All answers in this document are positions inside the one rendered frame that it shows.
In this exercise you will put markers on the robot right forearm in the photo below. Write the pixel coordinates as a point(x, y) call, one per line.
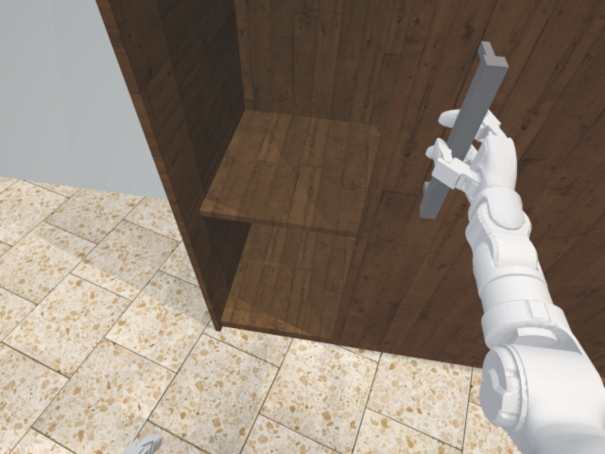
point(516, 302)

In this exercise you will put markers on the robot right upper arm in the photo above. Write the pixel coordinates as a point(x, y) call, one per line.
point(549, 401)

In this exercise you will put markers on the left robot hand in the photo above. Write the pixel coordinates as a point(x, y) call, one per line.
point(147, 446)

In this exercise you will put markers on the handle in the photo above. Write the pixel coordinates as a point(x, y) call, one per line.
point(485, 84)

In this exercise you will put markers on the right robot hand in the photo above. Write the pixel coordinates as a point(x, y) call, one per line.
point(493, 165)

